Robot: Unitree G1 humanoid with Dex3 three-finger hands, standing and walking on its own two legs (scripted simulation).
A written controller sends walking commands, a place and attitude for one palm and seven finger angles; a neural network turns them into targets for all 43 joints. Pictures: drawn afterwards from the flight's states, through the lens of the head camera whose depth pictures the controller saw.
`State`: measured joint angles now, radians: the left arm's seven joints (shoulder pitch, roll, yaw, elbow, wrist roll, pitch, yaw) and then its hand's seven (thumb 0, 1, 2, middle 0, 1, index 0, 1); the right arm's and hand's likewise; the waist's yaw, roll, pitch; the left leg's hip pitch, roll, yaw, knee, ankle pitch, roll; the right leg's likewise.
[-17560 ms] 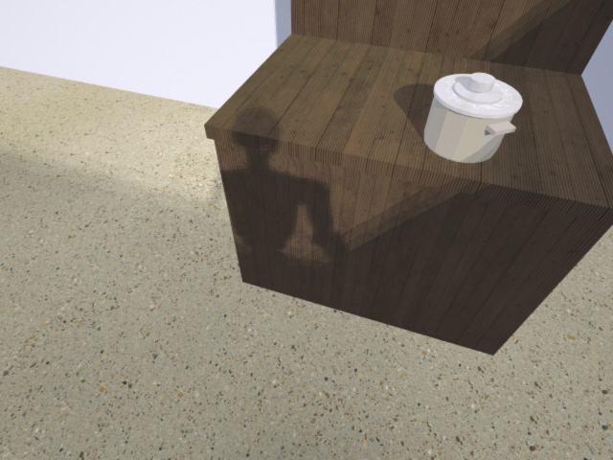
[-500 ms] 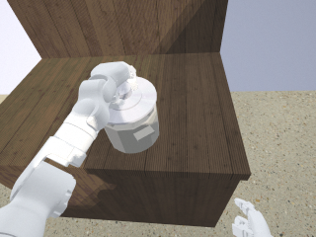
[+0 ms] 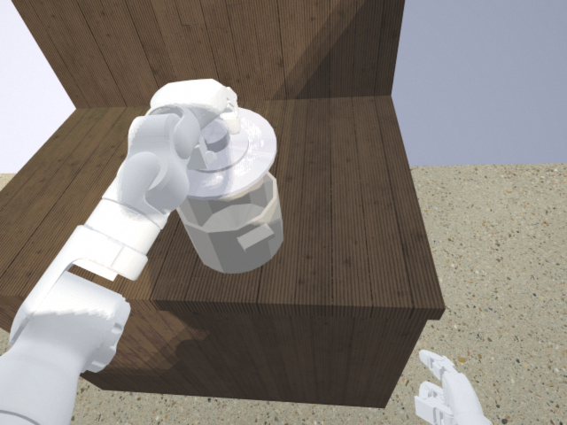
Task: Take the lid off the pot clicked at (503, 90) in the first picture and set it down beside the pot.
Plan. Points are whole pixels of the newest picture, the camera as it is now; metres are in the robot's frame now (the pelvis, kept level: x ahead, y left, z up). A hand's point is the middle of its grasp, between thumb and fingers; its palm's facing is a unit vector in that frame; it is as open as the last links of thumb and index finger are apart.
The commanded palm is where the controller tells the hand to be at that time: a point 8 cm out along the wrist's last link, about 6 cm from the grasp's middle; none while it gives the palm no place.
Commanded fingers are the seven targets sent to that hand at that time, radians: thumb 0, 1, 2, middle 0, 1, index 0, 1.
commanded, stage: lift the lid straight up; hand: left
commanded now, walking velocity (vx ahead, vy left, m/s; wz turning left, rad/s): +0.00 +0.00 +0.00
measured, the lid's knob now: (211, 135) +0.46 +0.12 +0.20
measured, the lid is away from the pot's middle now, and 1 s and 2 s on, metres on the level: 0.01 0.02 0.14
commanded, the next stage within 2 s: move the lid sideways beside the pot in 0.88 s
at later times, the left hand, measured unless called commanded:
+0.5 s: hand (192, 114) +0.44 +0.13 +0.25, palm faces -0.08 -0.03 -1.00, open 8.1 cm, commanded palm +0.41 +0.13 +0.32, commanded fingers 0.00 0.51 1.18 -0.85 -0.94 -0.85 -0.93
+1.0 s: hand (193, 100) +0.44 +0.12 +0.27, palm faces -0.05 -0.03 -1.00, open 8.1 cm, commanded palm +0.41 +0.13 +0.33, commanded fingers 0.00 0.51 1.18 -0.85 -0.94 -0.85 -0.93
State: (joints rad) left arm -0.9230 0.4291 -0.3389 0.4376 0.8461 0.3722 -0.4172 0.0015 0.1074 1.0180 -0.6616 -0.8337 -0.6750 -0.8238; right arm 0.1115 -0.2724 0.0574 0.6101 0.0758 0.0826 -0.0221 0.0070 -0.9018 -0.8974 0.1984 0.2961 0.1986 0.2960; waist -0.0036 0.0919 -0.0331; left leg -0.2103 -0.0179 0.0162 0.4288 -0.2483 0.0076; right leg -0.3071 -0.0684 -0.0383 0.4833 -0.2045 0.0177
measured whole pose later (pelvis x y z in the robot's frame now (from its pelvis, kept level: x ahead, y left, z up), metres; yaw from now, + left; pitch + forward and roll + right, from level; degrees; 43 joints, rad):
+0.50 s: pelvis +0.00 +0.00 +0.00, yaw +0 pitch +2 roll +1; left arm -1.04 0.46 -0.32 0.50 0.85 0.36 -0.45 0.00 0.10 1.02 -0.67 -0.84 -0.68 -0.83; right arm 0.12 -0.28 0.07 0.62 0.08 0.06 -0.04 0.01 -0.90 -0.90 0.20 0.30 0.20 0.30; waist -0.01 0.09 -0.04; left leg -0.22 -0.02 0.02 0.42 -0.24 0.01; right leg -0.32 -0.07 -0.04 0.48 -0.19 0.02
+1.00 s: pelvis +0.00 +0.00 +0.00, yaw +0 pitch +2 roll +1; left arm -1.08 0.46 -0.33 0.48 0.86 0.38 -0.47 0.00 0.10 1.02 -0.67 -0.84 -0.68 -0.83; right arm 0.12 -0.28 0.07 0.61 0.08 0.06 -0.03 0.01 -0.90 -0.90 0.20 0.30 0.20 0.30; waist 0.00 0.09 -0.04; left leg -0.22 -0.02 0.02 0.41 -0.24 0.01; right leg -0.32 -0.07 -0.03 0.47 -0.19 0.02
